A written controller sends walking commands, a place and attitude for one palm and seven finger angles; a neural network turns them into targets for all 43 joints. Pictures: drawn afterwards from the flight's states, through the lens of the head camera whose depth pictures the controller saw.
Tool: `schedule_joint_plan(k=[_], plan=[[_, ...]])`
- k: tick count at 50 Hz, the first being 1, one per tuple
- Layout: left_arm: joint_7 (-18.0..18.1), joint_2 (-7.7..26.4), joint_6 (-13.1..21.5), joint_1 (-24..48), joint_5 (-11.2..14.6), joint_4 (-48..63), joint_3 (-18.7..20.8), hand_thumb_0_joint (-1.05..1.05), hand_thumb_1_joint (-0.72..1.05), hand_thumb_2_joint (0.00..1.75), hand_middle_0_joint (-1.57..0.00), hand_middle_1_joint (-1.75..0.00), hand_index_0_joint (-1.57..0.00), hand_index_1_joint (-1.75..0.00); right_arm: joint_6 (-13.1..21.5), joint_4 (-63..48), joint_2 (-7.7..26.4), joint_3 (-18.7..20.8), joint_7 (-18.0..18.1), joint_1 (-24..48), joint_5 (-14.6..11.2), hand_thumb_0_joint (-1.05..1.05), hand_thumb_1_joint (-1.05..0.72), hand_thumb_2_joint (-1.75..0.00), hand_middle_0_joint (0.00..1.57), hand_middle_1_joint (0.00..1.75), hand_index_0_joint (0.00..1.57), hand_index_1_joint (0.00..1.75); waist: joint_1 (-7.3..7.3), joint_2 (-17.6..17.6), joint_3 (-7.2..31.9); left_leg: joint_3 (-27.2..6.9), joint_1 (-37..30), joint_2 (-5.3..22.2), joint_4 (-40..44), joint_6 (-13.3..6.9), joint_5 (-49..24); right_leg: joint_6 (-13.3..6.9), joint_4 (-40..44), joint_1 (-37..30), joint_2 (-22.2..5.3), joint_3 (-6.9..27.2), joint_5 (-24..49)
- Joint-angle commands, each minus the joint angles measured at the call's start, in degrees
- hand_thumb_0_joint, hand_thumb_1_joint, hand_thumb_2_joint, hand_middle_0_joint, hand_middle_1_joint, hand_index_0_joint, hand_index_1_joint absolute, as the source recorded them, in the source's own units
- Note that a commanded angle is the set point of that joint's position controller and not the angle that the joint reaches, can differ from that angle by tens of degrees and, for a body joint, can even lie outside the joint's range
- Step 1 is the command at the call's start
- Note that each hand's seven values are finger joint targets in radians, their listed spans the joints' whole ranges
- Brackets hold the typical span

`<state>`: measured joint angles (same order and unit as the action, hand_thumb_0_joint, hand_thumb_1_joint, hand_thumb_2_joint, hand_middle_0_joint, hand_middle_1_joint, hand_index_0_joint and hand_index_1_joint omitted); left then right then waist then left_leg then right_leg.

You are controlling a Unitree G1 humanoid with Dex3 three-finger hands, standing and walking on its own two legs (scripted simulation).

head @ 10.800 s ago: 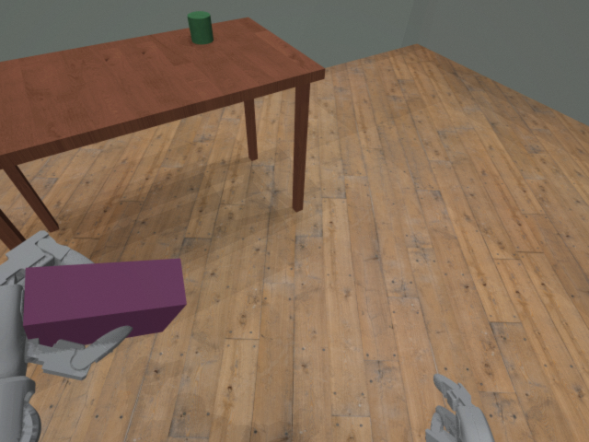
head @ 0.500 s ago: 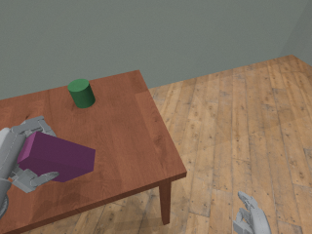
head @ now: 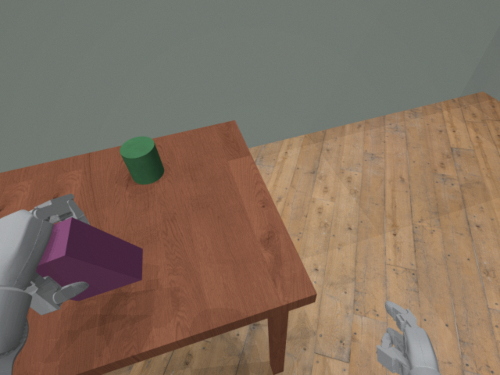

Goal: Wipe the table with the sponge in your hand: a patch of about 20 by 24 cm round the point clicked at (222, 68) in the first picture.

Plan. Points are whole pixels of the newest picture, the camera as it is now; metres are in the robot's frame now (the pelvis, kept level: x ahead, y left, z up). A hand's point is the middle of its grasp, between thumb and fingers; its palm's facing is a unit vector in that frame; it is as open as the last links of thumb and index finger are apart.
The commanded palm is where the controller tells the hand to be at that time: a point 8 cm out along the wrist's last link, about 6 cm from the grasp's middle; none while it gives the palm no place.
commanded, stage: turn the palm down, sponge in hand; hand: left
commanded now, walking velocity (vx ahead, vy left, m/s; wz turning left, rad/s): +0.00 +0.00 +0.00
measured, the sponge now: (88, 268) +0.22 +0.27 +0.10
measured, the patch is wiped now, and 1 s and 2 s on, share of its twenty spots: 0.00 0.00 0.00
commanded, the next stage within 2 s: move the sponge above the wiping area in 1.00 s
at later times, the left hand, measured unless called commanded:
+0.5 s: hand (49, 254) +0.22 +0.30 +0.13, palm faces +0.08 -0.12 -0.99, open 9.3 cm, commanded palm +0.19 +0.29 +0.20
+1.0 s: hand (68, 258) +0.22 +0.28 +0.13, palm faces +0.04 -0.07 -1.00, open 9.3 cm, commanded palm +0.19 +0.27 +0.20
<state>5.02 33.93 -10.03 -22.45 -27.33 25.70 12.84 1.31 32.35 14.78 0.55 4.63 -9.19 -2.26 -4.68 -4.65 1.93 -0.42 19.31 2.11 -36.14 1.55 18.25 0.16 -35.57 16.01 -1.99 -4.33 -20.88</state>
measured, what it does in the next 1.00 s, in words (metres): stands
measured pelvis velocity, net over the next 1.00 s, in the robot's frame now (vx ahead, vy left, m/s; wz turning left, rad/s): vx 0.00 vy -0.01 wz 0.00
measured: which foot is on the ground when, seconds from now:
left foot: down 0.00-1.00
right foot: down 0.00-1.00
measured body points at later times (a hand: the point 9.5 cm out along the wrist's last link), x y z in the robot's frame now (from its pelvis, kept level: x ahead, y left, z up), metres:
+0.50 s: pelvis +0.00 +0.01 +0.01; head +0.01 -0.03 +0.46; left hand +0.21 +0.31 +0.19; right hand +0.25 -0.18 -0.07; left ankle +0.01 +0.14 -0.73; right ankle -0.02 -0.12 -0.73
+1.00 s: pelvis +0.00 -0.01 +0.01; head +0.00 -0.06 +0.46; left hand +0.21 +0.28 +0.18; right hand +0.26 -0.21 -0.06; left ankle +0.01 +0.14 -0.73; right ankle -0.02 -0.12 -0.73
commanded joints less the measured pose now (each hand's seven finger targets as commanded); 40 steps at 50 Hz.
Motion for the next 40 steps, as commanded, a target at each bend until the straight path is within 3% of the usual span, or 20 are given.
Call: schedule_joint_plan(k=[1,3,5,6,8,10,11,12,15,16,20,21,25,26,30,31,35,36,37,40], plan=[[0.7,11.3,-4.9,10.1,-3.9,9.3,5.6,0.0,0.1,1.3,-1.2,-1.6,-1.2,-1.6,1.6,-10.6,5.9,0.6,0.5,10.0,-0.5,0.0,-0.9,-0.9,0.2,0.3,0.2,0.3,-0.27,-0.6,7.3,0.6,-6.2,-1.4,6.5,-2.4,-17.7,-0.8,7.1,-2.6,0.7,-0.2,16.7],[-0.7,12.5,-6.0,10.8,-6.0,9.7,4.8,0.0,0.1,1.3,-1.2,-1.6,-1.2,-1.6,1.2,-10.4,6.3,0.5,0.6,10.7,-0.4,0.0,-0.9,-0.9,0.2,0.3,0.2,0.3,-0.54,0.5,8.7,-0.2,-7.9,-1.2,7.5,-2.6,-19.1,-0.9,7.4,-3.7,0.7,0.0,17.1],[-1.7,13.2,-7.1,11.2,-8.2,10.8,4.6,0.0,0.1,1.3,-1.2,-1.6,-1.2,-1.6,1.1,-10.4,5.9,-0.2,0.5,13.4,-0.6,0.0,-0.9,-0.9,0.2,0.3,0.2,0.3,-1.16,-1.8,8.3,-0.7,-9.4,-1.1,8.4,-2.5,-18.8,-1.5,8.5,-3.6,1.4,0.6,15.4],[-2.4,10.4,-6.8,13.5,-8.8,11.9,1.2,0.0,0.1,1.3,-1.2,-1.6,-1.2,-1.6,1.2,-10.7,5.4,-0.6,0.6,12.7,-0.4,0.0,-0.9,-0.9,0.2,0.3,0.2,0.3,-0.32,-1.5,8.4,-0.7,-9.8,-1.0,8.9,-2.7,-19.0,-1.4,8.8,-3.5,1.1,-0.2,15.4],[-2.7,12.2,-6.6,13.8,-10.9,9.5,2.1,0.0,0.1,1.3,-1.2,-1.6,-1.2,-1.6,0.8,-9.5,5.9,-0.3,0.7,12.5,-0.1,0.0,-0.9,-0.9,0.2,0.3,0.2,0.3,-0.62,-0.2,8.4,-1.3,-10.5,-0.7,10.1,-2.6,-18.7,-1.5,9.6,-4.1,1.1,0.1,14.7],[-2.3,14.8,-7.2,15.3,-12.8,10.0,4.7,0.0,0.1,1.3,-1.2,-1.6,-1.2,-1.6,0.7,-9.2,5.7,-0.8,0.5,15.1,-0.1,0.0,-0.9,-0.9,0.2,0.3,0.2,0.3,-1.84,-3.5,8.0,-1.8,-10.9,-0.9,11.0,-2.3,-18.4,-2.3,10.2,-5.1,1.8,0.8,13.6],[-2.4,11.6,-7.1,17.2,-13.3,9.9,1.3,0.0,0.1,1.3,-1.2,-1.6,-1.2,-1.6,0.7,-9.5,5.1,-1.1,0.4,14.3,0.0,0.0,-0.9,-0.9,0.2,0.3,0.2,0.3,-1.15,-2.3,8.1,-1.6,-11.0,-0.8,11.3,-2.5,-19.1,-2.1,10.5,-5.3,1.4,-0.2,14.1],[-2.0,14.1,-7.2,16.9,-14.0,8.0,3.5,0.0,0.1,1.3,-1.2,-1.6,-1.2,-1.6,0.6,-8.6,5.6,-0.8,0.4,13.7,0.1,0.0,-0.9,-0.9,0.2,0.3,0.2,0.3,-1.53,-1.2,9.1,-2.0,-11.3,-0.6,11.6,-2.3,-19.3,-2.0,10.7,-5.9,1.3,0.0,13.9],[-1.8,14.1,-9.2,17.9,-15.9,6.5,3.5,0.0,0.1,1.3,-1.2,-1.6,-1.2,-1.6,0.0,-7.9,5.5,-1.2,0.0,17.3,-0.1,0.0,-0.9,-0.9,0.2,0.3,0.2,0.3,-2.51,-4.0,8.2,-2.0,-11.7,-1.1,12.4,-2.1,-19.1,-2.8,11.6,-6.9,1.9,1.0,13.7],[-2.2,11.1,-9.4,19.5,-16.0,6.6,0.0,0.0,0.1,1.3,-1.2,-1.6,-1.2,-1.6,0.0,-8.3,5.3,-1.3,-0.1,16.5,-0.1,0.0,-0.9,-0.9,0.2,0.3,0.2,0.3,-1.66,-2.4,9.1,-1.6,-11.8,-1.2,12.4,-2.3,-19.3,-2.4,11.8,-7.1,1.4,0.0,14.2],[-3.3,11.9,-11.5,20.0,-18.3,5.0,-0.6,0.0,0.1,1.3,-1.2,-1.6,-1.2,-1.6,-0.2,-7.8,5.6,-1.5,-0.4,20.1,-0.4,0.0,-0.9,-0.9,0.2,0.3,0.2,0.3,-2.42,-3.2,8.0,-1.7,-12.4,-1.7,13.2,-2.5,-19.1,-3.0,12.6,-7.9,1.9,1.3,14.4],[-3.9,9.7,-11.4,21.0,-18.7,5.3,-3.6,0.0,0.1,1.3,-1.2,-1.6,-1.2,-1.6,-0.1,-8.0,5.5,-1.6,-0.5,18.8,-0.3,0.0,-0.9,-0.9,0.2,0.3,0.2,0.3,-1.66,-2.1,9.0,-1.5,-12.5,-1.6,13.2,-2.7,-19.7,-2.7,12.5,-8.2,1.3,0.3,15.2],[-4.9,12.9,-11.7,21.3,-21.8,5.5,-1.3,0.0,0.1,1.3,-1.2,-1.6,-1.2,-1.6,-0.2,-7.4,5.6,-1.6,-0.8,21.3,-0.2,0.0,-0.9,-0.9,0.2,0.3,0.2,0.3,-2.78,-1.5,9.5,-2.1,-13.2,-2.1,13.2,-3.1,-21.0,-3.4,12.8,-9.3,1.9,2.1,16.2],[-5.1,10.8,-11.3,21.9,-21.9,6.0,-3.8,0.0,0.1,1.3,-1.2,-1.6,-1.2,-1.6,0.0,-7.8,5.4,-1.6,-0.9,19.7,-0.1,0.0,-0.9,-0.9,0.2,0.3,0.2,0.3,-2.13,-1.2,10.5,-1.3,-13.4,-2.1,12.8,-3.4,-22.0,-2.9,12.5,-9.7,1.2,0.8,17.2],[-4.6,13.9,-11.5,22.0,-24.5,3.9,-0.5,0.0,0.1,1.3,-1.2,-1.6,-1.2,-1.6,-0.3,-6.6,5.6,-1.3,-1.4,21.6,0.0,0.0,-0.9,-0.9,0.2,0.3,0.2,0.3,-3.27,-0.9,9.6,-1.9,-13.7,-2.5,12.8,-3.3,-22.8,-3.6,13.3,-9.8,1.9,3.0,18.0],[-4.6,11.0,-11.2,23.2,-23.9,3.8,-3.2,0.0,0.1,1.3,-1.2,-1.6,-1.2,-1.6,-0.1,-6.9,5.3,-1.3,-1.4,20.4,-0.1,0.0,-0.9,-0.9,0.2,0.3,0.2,0.3,-2.49,0.3,10.3,-1.1,-13.5,-2.5,12.5,-3.4,-23.1,-2.9,12.9,-10.0,1.1,1.2,18.9],[-4.5,13.1,-11.3,21.6,-23.1,2.9,-0.5,0.0,0.1,1.3,-1.2,-1.6,-1.2,-1.6,0.1,-6.4,5.7,-1.1,-1.2,22.4,-0.3,0.0,-0.9,-0.9,0.2,0.3,0.2,0.3,-3.24,0.6,9.1,-1.1,-14.1,-2.9,12.4,-3.4,-22.1,-3.2,13.8,-9.5,1.6,3.5,19.2],[-4.7,9.5,-11.0,22.4,-22.6,3.5,-4.0,0.0,0.1,1.3,-1.2,-1.6,-1.2,-1.6,0.3,-6.7,5.3,-1.1,-1.2,20.8,-0.5,0.0,-0.9,-0.9,0.2,0.3,0.2,0.3,-2.02,1.4,10.0,-0.3,-13.9,-2.5,12.1,-3.5,-22.5,-2.5,13.1,-9.8,0.8,1.5,20.0],[-4.7,11.8,-10.9,22.1,-23.1,2.2,-2.2,0.0,0.1,1.3,-1.2,-1.6,-1.2,-1.6,0.4,-6.1,5.7,-0.8,-1.3,20.0,-0.4,0.0,-0.9,-0.9,0.2,0.3,0.2,0.3,-2.42,1.4,10.1,-0.7,-13.7,-2.6,12.3,-3.4,-22.9,-2.5,13.2,-10.0,0.8,1.9,20.3],[-4.9,12.2,-11.4,21.5,-23.2,3.1,-1.5,0.0,0.1,1.3,-1.2,-1.6,-1.2,-1.6,0.5,-6.5,5.6,-1.0,-1.2,22.2,-0.3,0.0,-0.9,-0.9,0.2,0.3,0.2,0.3,-2.96,0.9,9.0,-0.7,-13.8,-3.0,12.1,-3.6,-22.1,-3.1,13.6,-9.8,1.5,3.7,20.5]])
